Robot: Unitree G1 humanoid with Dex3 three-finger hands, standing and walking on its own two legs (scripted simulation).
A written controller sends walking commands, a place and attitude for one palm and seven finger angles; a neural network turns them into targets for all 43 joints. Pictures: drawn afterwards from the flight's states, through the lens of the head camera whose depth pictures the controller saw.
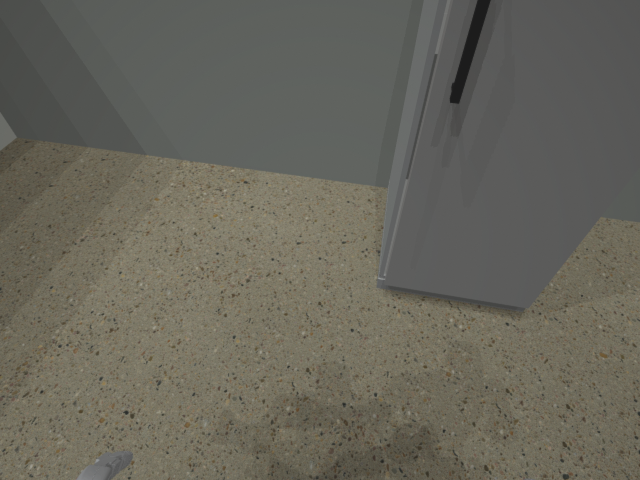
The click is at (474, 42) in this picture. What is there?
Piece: fridge door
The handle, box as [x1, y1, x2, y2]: [450, 0, 490, 103]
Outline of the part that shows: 490,0 477,1 455,81 452,83 450,102 458,103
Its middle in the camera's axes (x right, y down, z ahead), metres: +0.28 -0.40 +0.70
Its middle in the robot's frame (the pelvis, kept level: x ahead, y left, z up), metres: +0.83 -0.23 +0.23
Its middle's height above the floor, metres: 1.00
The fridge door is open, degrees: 0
